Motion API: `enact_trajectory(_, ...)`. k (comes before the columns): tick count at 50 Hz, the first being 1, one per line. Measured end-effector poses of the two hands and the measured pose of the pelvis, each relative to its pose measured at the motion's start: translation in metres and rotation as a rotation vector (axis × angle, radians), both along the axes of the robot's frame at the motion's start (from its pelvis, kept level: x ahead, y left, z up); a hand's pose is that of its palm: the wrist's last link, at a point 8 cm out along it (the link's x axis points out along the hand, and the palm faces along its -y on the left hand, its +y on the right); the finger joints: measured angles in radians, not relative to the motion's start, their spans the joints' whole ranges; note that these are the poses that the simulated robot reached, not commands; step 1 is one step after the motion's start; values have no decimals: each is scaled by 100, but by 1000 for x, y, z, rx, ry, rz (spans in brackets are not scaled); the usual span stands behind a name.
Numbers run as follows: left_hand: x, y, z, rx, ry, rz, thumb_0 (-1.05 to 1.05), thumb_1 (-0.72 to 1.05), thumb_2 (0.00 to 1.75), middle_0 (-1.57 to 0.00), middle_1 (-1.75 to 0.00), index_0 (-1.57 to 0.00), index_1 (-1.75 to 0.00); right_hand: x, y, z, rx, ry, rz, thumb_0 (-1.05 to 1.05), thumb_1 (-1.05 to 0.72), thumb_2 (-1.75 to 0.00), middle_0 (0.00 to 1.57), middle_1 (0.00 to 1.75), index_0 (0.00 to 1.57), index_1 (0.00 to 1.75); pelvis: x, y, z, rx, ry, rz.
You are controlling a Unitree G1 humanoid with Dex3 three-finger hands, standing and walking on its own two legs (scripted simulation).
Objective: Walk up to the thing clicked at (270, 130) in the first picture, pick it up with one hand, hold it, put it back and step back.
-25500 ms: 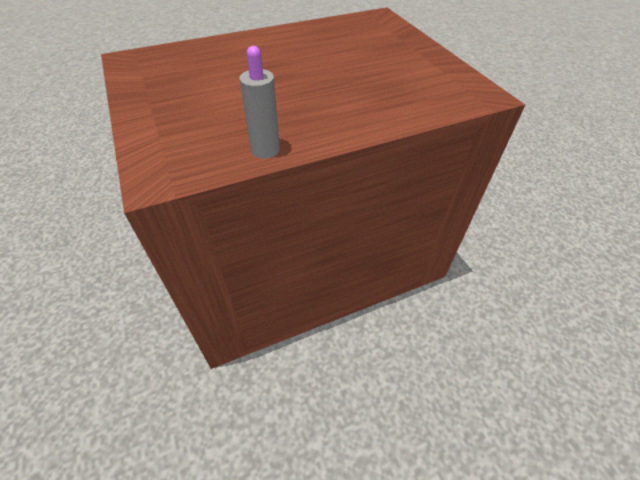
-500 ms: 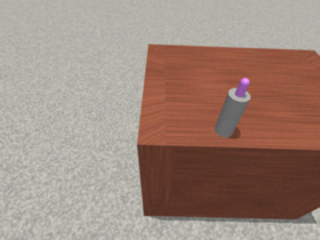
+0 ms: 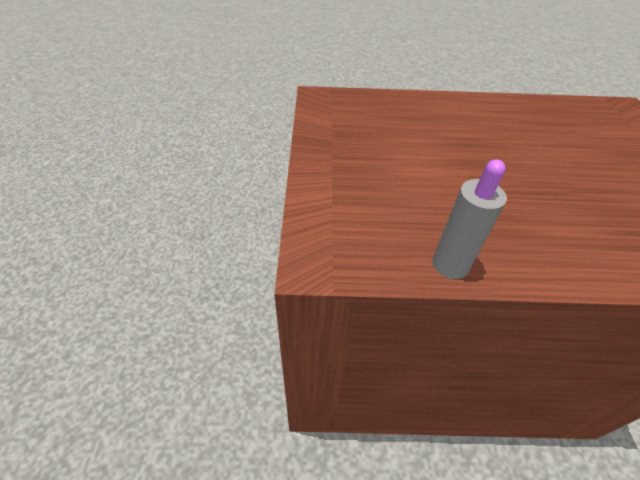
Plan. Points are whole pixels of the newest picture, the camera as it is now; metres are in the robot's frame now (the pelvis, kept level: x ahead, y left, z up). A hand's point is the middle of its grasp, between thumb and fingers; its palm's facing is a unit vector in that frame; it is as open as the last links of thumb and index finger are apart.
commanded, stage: home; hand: right
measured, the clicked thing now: (471, 220) +0.44 -0.21 +0.08
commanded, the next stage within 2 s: stand in 0.54 s
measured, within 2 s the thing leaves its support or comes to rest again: neither
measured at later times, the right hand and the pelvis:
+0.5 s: hand out of the picture +0.07 -0.25 -0.15, palm faces -0.02 +0.94 -0.35, open 17.3 cm; pelvis +0.00 +0.00 +0.00, yaw +0 degrees
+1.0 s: hand out of the picture +0.07 -0.25 -0.15, palm faces -0.02 +0.94 -0.35, open 11.2 cm; pelvis +0.01 +0.00 +0.00, yaw +0 degrees
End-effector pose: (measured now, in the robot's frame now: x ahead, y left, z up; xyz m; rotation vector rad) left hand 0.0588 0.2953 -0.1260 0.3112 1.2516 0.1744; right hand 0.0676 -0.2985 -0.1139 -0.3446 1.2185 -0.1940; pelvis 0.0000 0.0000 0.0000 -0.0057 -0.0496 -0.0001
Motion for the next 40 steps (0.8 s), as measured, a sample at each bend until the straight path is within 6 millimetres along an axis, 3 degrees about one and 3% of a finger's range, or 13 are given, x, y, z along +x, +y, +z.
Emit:
enact_trajectory(10, 8, 1, 2, 2, -13, -4, 0, 90, 90, -20, -30, -20, -30, 1, 2, 0, 4, -1, -8, 0, 52, -7, 6, 6, 6, 6, 1, 1, 0, 1, -2, -1)
enact_trajectory(34, 1, 3, 2, 5, 10, 2, 0, 90, 90, -20, -30, -20, -30, -6, 3, -2, 11, 24, -23, 0, 51, -7, 6, 6, 6, 6, 2, 2, 1, 3, 3, 1)
enact_trajectory(40, 3, 2, 1, 2, 5, 3, 0, 90, 90, -20, -30, -20, -30, -3, 3, -2, 9, 17, -22, 0, 37, -22, 13, 16, 13, 16, 3, 2, 1, 3, 3, 1)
